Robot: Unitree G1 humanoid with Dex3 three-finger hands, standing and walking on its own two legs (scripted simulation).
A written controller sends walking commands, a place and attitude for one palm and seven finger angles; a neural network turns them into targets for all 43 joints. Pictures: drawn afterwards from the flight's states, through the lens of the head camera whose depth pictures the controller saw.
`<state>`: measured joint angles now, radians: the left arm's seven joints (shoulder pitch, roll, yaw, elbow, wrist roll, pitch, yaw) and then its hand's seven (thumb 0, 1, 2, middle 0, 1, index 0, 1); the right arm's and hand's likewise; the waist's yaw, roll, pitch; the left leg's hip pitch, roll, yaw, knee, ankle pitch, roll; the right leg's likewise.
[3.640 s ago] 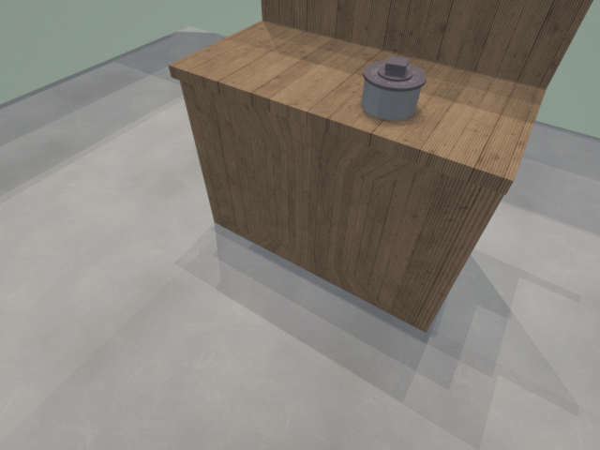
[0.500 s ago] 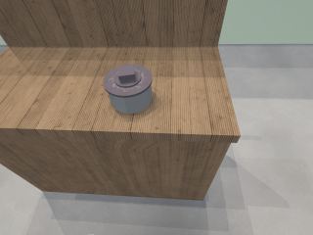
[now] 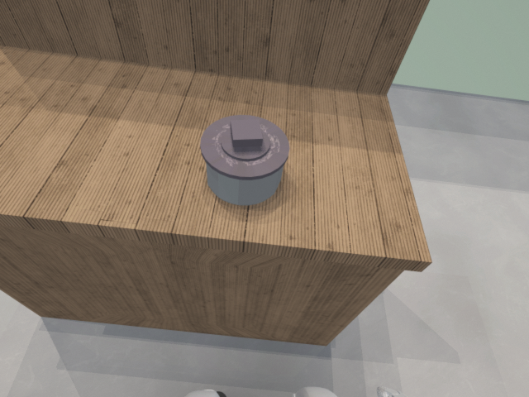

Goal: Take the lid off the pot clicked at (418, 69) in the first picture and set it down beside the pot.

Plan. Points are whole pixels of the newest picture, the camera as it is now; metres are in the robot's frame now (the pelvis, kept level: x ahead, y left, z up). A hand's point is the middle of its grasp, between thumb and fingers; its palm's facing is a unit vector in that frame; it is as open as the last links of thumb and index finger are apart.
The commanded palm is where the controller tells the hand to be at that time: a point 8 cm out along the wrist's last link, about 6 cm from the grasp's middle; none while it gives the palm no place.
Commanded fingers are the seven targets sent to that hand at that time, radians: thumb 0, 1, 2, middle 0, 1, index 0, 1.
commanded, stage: come to a stop and stand still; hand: left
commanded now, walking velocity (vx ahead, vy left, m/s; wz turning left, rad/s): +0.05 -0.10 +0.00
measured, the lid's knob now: (246, 133) +0.51 +0.08 +0.10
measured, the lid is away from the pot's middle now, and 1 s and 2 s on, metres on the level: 0.00 0.00 0.00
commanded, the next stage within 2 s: look again from close up in 0.48 s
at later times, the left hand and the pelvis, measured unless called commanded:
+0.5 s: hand out of the picture -0.07 +0.13 -0.16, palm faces +0.07 -0.98 -0.20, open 7.4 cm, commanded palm none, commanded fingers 0.00 0.90 0.90 -0.20 -0.30 -0.20 -0.30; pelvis -0.04 -0.03 +0.01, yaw +0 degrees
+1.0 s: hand out of the picture +0.02 +0.23 -0.18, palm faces +0.02 -0.97 -0.24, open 7.4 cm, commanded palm none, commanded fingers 0.00 0.90 0.90 -0.20 -0.30 -0.20 -0.30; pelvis -0.02 +0.04 -0.01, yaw -1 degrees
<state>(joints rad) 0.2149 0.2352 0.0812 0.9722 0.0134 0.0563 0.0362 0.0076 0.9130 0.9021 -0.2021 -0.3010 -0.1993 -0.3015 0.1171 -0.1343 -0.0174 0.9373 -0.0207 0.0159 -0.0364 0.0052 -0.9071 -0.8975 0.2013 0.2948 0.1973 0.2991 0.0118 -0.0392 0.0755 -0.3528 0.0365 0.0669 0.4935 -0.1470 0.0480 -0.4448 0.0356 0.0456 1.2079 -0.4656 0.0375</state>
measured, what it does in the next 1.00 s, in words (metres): steps on the spot: right foot, then left foot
